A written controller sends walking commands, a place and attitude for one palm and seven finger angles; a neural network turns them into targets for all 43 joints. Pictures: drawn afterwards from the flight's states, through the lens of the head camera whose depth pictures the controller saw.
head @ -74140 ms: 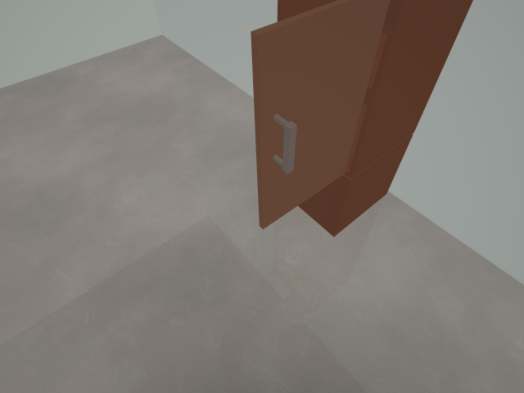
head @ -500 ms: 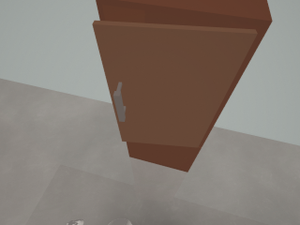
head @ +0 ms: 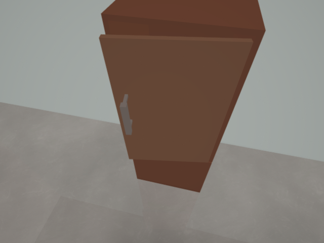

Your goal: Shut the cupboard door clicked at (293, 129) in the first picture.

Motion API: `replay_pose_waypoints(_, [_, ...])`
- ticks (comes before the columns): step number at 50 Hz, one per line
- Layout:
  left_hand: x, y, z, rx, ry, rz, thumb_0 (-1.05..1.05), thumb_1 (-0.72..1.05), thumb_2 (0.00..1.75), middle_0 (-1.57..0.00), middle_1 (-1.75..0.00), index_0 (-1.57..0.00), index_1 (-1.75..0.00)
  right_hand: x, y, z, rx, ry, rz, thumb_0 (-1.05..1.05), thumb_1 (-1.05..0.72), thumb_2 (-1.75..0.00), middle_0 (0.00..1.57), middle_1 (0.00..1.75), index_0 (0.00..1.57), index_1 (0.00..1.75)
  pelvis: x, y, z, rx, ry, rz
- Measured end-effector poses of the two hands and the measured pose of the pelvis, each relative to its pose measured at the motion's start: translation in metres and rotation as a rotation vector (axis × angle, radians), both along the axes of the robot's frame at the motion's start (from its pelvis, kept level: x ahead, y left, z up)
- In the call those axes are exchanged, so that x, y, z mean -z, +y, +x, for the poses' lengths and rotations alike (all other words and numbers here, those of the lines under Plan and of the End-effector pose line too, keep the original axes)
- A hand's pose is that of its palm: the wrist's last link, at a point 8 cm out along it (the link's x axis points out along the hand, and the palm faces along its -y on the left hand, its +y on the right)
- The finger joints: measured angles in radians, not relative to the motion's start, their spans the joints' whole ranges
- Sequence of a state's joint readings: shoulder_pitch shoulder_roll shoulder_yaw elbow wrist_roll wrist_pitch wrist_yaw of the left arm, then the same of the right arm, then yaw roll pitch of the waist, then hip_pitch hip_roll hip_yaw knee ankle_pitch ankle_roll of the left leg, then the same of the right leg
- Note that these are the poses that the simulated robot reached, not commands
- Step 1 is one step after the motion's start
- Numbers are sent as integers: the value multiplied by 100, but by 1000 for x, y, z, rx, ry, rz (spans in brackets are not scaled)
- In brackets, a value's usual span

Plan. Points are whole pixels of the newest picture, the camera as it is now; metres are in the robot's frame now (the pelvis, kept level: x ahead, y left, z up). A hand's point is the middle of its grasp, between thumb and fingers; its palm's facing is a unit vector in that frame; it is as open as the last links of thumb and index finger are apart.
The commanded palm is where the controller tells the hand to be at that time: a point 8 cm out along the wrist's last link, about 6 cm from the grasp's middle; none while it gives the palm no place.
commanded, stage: come to a stop and stand still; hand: left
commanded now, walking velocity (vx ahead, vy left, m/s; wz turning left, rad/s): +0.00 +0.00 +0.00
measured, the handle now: (127, 115) +0.49 +0.14 -0.01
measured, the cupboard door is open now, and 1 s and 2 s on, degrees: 10 10 10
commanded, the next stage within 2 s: look again from close up in 0.36 s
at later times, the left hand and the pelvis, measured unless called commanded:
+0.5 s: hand out of the picture -0.01 +0.14 -0.18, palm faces +0.03 -0.99 -0.15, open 7.3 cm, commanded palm none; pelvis +0.00 -0.02 +0.00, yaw +1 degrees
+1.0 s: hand out of the picture +0.02 +0.24 -0.17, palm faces +0.02 -0.97 -0.26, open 7.4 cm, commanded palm none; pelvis -0.03 +0.03 +0.00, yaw +1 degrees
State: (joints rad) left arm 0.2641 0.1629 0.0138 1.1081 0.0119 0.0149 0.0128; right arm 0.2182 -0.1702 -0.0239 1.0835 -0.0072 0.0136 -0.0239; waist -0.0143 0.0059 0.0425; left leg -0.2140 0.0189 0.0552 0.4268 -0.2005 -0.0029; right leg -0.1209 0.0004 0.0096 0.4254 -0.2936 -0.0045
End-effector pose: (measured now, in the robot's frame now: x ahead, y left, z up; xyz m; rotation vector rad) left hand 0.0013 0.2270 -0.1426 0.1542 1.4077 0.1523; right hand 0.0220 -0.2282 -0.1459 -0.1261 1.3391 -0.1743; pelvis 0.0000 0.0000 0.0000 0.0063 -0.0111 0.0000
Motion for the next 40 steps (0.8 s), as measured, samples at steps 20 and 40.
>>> replay_pose_waypoints(20, [6,-46,-22,-41,49,-62,1,92,90,-20,-30,-20,-30,-3,1,-66,31,180,26,0,-91,-89,19,30,20,30,-2,-19,3,-11,-8,-3])
replay_pose_waypoints(40, [-5,32,25,15,-199,77,0,91,90,-20,-30,-20,-30,-9,0,53,-71,-220,-38,0,-91,-89,19,30,20,30,9,11,-8,-12,-40,-7])
